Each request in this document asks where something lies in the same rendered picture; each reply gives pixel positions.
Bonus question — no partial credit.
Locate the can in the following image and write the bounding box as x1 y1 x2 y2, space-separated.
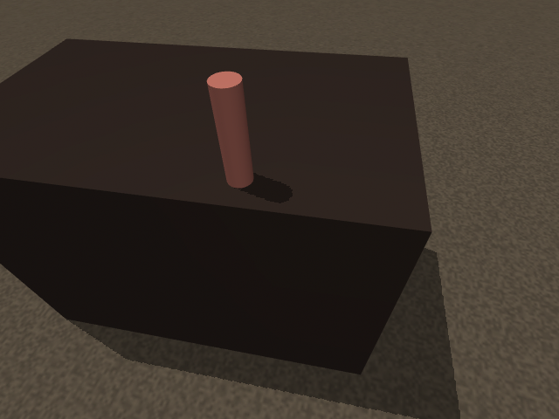
207 72 254 189

